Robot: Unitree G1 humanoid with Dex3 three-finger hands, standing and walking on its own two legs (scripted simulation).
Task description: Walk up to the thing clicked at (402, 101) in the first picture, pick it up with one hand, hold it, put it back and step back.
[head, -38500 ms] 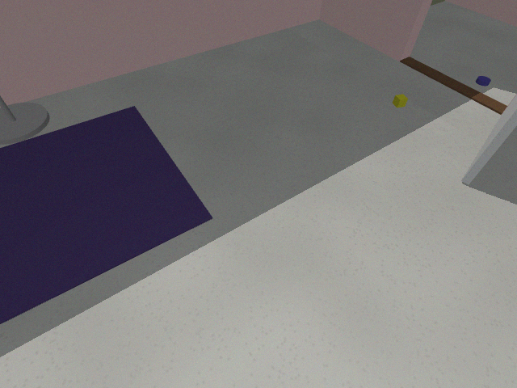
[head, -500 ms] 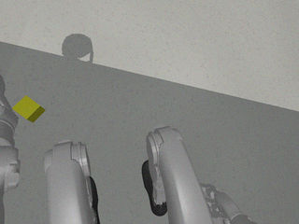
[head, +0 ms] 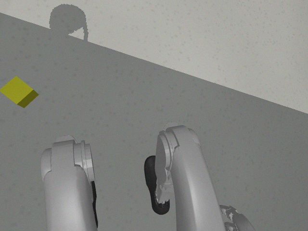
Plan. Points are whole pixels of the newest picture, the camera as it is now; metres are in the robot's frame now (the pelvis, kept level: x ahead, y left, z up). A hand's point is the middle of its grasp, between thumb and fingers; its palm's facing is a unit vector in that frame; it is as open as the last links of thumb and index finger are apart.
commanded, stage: home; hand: left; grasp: from above
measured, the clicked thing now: (20, 92) +0.46 +0.32 -0.30
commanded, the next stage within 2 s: none
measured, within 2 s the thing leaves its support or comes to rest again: neither
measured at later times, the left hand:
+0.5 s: hand out of the picture +0.30 +0.30 +0.06, palm faces -0.26 -0.67 -0.70, open 7.8 cm
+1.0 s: hand out of the picture +0.24 +0.22 +0.27, palm faces +0.18 -0.94 -0.27, open 7.4 cm
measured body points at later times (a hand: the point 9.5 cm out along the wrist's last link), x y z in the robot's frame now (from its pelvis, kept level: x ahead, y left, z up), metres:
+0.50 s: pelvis +0.01 +0.00 +0.16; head +0.18 +0.06 +0.57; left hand +0.31 +0.33 +0.10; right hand +0.23 -0.23 +0.05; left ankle +0.08 +0.12 -0.29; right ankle +0.11 -0.12 -0.29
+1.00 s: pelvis +0.07 +0.00 +0.34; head +0.14 +0.02 +0.79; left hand +0.23 +0.27 +0.29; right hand +0.26 -0.22 +0.26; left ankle +0.08 +0.12 -0.29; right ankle +0.11 -0.12 -0.29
